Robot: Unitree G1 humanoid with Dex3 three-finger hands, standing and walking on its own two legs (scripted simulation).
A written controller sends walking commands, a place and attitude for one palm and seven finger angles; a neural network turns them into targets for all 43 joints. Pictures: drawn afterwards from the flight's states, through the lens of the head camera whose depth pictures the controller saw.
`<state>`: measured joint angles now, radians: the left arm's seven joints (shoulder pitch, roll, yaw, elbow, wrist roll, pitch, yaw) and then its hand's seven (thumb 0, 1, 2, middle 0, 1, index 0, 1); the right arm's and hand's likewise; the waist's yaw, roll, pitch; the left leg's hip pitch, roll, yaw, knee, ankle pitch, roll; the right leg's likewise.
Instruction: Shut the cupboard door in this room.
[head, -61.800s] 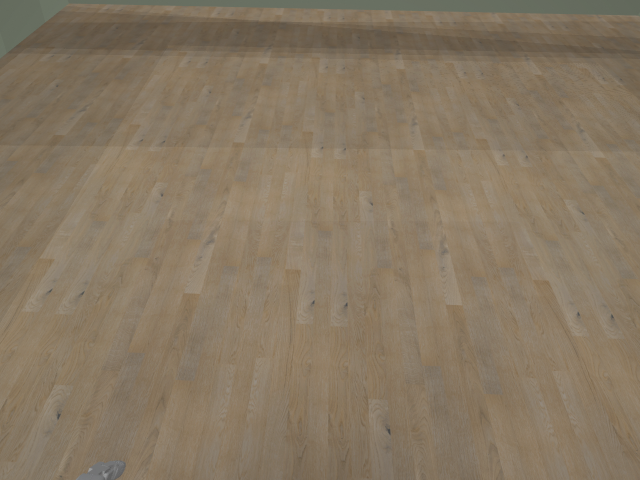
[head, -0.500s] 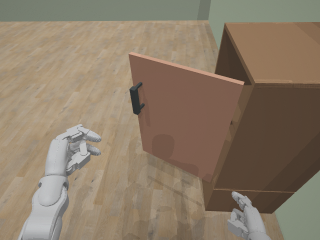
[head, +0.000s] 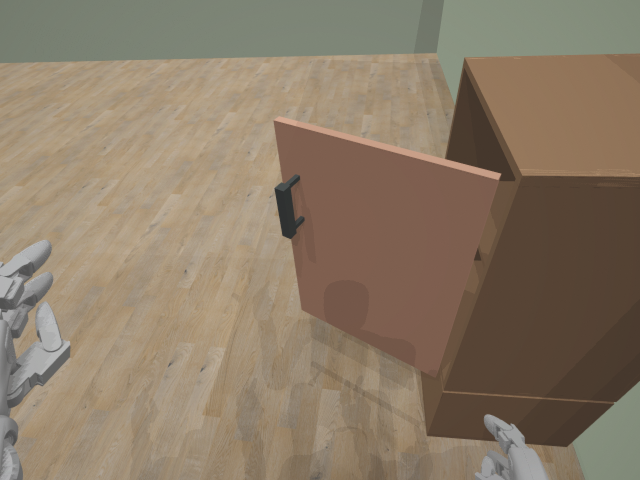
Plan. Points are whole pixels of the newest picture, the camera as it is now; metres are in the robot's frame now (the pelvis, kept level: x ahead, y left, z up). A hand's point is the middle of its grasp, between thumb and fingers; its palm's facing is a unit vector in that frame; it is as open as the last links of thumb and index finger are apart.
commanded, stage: draw the hand back to the body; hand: left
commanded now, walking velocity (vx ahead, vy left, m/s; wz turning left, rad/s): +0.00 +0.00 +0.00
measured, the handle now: (292, 206) +0.63 +0.15 -0.02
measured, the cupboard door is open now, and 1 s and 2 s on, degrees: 63 63 63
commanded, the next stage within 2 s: step back with the hand held close in 0.24 s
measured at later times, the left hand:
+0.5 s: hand (72, 344) +0.19 +0.26 +0.16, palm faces +0.43 -0.79 -0.44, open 7.4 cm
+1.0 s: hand (24, 395) +0.14 +0.29 +0.15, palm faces +0.39 -0.78 -0.49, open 7.4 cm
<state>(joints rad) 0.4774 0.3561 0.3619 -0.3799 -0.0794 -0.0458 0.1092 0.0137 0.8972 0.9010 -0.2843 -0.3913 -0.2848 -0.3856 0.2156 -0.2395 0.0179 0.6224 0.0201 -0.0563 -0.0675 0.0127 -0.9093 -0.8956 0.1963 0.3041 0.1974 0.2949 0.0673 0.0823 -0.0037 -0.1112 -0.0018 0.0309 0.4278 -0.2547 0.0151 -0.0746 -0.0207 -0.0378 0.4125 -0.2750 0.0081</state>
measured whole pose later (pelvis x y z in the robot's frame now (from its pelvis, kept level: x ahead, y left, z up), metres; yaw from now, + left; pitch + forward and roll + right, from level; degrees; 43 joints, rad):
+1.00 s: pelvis -0.06 +0.02 -0.01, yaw -1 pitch +1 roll -1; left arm 0.56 0.43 0.42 -0.46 -0.06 -0.20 0.13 0.01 0.89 0.90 -0.21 -0.31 -0.21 -0.30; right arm 0.20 -0.22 0.00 0.53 0.02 0.01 -0.08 0.01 -0.91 -0.90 0.20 0.30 0.20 0.30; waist 0.00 0.01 0.00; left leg -0.36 0.00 0.05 0.55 -0.21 0.05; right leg -0.31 -0.03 -0.02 0.51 -0.21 0.04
